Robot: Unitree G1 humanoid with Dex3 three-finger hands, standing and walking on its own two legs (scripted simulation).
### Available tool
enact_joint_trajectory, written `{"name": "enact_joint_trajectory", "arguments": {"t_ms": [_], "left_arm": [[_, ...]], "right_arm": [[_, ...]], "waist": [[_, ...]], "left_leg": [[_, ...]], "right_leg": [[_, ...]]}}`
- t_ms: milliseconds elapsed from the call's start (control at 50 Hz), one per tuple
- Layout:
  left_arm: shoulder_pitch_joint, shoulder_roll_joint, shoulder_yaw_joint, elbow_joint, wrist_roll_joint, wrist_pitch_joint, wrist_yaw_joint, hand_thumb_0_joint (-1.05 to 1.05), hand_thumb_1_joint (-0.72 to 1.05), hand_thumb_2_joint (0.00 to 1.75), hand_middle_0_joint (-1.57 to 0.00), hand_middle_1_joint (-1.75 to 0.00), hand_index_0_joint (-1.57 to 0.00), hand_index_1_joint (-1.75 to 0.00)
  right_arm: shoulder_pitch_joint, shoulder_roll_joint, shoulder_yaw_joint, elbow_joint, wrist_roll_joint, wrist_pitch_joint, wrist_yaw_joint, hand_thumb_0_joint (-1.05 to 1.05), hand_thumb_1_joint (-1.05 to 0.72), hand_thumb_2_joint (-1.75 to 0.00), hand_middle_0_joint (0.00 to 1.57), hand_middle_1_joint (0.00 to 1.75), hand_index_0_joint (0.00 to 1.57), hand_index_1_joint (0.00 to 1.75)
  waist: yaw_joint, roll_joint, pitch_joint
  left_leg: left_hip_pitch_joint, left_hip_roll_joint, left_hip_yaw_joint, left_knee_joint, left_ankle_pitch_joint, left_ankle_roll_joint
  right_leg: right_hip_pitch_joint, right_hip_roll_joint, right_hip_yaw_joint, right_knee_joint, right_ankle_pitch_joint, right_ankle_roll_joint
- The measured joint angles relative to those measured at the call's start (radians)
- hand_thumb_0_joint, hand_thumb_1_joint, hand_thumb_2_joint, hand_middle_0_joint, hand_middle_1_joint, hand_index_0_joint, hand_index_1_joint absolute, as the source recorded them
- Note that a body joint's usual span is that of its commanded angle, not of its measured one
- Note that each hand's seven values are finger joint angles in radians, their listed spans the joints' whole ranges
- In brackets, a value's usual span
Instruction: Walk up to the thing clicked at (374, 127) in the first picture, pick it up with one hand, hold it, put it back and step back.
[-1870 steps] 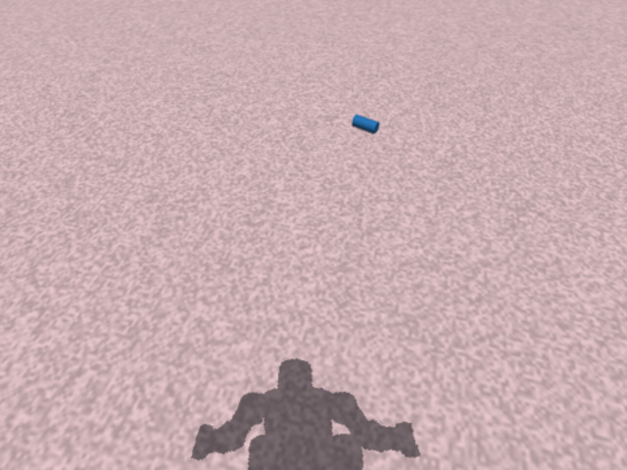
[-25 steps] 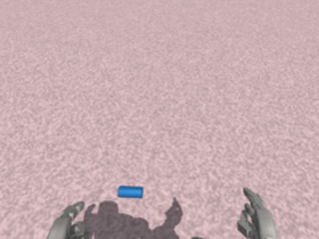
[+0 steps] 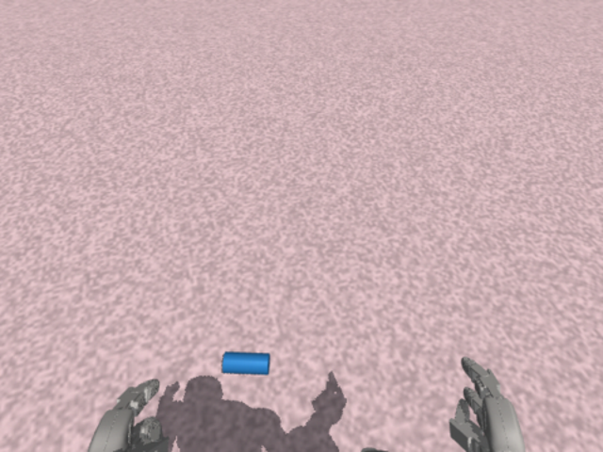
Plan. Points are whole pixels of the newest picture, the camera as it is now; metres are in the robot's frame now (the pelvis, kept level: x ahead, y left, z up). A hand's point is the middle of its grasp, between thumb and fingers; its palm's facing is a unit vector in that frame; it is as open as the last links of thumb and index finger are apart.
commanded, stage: home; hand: left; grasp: from above
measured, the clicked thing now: (246, 363) +0.49 +0.16 -0.68
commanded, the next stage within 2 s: stand in 0.34 s
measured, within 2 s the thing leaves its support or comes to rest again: neither
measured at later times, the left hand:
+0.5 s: hand (160, 444) +0.17 +0.19 -0.06, palm faces +0.01 -0.96 -0.28, open 7.4 cm
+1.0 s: hand out of the picture +0.05 +0.23 -0.11, palm faces +0.04 -0.95 -0.32, open 7.4 cm
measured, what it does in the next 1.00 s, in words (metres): rises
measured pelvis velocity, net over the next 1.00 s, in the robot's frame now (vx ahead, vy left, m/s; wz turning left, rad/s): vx -0.01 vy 0.00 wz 0.01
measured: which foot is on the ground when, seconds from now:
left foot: down 0.00-1.00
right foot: down 0.00-1.00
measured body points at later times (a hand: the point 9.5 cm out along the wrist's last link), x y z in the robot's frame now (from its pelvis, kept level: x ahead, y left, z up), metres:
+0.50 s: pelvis -0.01 +0.00 +0.01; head +0.02 +0.01 +0.46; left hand +0.16 +0.24 -0.04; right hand +0.16 -0.25 -0.08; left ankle -0.01 +0.13 -0.68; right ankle +0.00 -0.14 -0.68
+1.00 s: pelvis -0.01 +0.00 +0.05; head +0.00 +0.00 +0.50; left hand +0.04 +0.28 -0.08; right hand +0.07 -0.27 -0.08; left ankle -0.01 +0.13 -0.68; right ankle +0.00 -0.14 -0.68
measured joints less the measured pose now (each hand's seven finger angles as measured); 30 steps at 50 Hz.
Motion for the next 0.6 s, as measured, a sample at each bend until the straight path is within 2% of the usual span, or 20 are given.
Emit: {"name": "enact_joint_trajectory", "arguments": {"t_ms": [440,480,520,540,600], "left_arm": [[0.000,0.005,-0.002,-0.004,0.001,0.004,0.002,0.01,0.91,0.90,-0.20,-0.29,-0.20,-0.30],[-0.079,0.019,-0.023,0.134,0.047,-0.120,0.011,0.01,0.91,0.90,-0.20,-0.29,-0.20,-0.30],[-0.176,0.029,-0.028,0.328,0.085,-0.231,0.015,0.01,0.90,0.90,-0.21,-0.30,-0.20,-0.30],[-0.212,0.033,-0.025,0.409,0.096,-0.267,0.015,0.01,0.90,0.90,-0.21,-0.30,-0.21,-0.30],[-0.268,0.051,-0.012,0.584,0.107,-0.334,0.011,0.01,0.90,0.90,-0.21,-0.30,-0.21,-0.30]], "right_arm": [[-0.001,0.000,-0.001,-0.008,0.000,0.017,0.008,0.01,-0.91,-0.90,0.20,0.30,0.20,0.30],[-0.039,-0.006,-0.015,0.054,-0.060,0.041,0.036,0.01,-0.91,-0.90,0.20,0.30,0.20,0.30],[-0.082,-0.029,-0.010,0.135,-0.099,0.105,0.083,0.01,-0.91,-0.90,0.20,0.30,0.20,0.30],[-0.096,-0.039,-0.008,0.165,-0.106,0.130,0.103,0.01,-0.91,-0.90,0.20,0.30,0.20,0.30],[-0.112,-0.054,-0.025,0.226,-0.088,0.169,0.145,0.01,-0.91,-0.90,0.21,0.30,0.20,0.30]], "waist": [[0.000,-0.003,-0.005],[0.023,-0.021,0.067],[0.048,-0.040,0.116],[0.054,-0.045,0.134],[0.063,-0.057,0.173]], "left_leg": [[0.002,-0.001,-0.002,0.003,-0.004,0.000],[0.067,-0.008,0.011,-0.023,0.008,0.005],[0.127,-0.018,0.026,-0.068,0.032,0.009],[0.150,-0.023,0.030,-0.090,0.044,0.010],[0.214,-0.035,0.042,-0.153,0.075,0.012]], "right_leg": [[0.003,-0.001,-0.002,0.001,-0.004,0.000],[0.058,-0.008,0.010,-0.008,0.001,-0.001],[0.105,-0.019,0.024,-0.030,0.014,-0.004],[0.124,-0.024,0.027,-0.043,0.021,-0.004],[0.176,-0.035,0.039,-0.082,0.041,0.000]]}}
